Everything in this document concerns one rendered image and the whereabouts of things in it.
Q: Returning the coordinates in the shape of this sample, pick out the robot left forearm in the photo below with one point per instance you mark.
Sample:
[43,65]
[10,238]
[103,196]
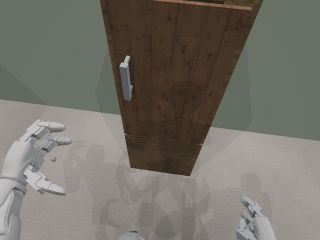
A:
[11,200]

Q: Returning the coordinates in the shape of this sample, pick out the cupboard door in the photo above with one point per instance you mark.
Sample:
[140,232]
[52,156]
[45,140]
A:
[180,53]

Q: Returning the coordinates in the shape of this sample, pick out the handle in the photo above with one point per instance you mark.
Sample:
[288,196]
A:
[125,79]

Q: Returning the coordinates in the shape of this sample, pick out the robot left hand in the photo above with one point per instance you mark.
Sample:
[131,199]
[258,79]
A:
[17,163]

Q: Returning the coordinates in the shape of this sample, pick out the robot left shin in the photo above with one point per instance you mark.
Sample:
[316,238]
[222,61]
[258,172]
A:
[133,231]

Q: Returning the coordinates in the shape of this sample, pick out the robot right hand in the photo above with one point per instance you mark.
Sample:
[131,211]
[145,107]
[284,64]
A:
[260,227]

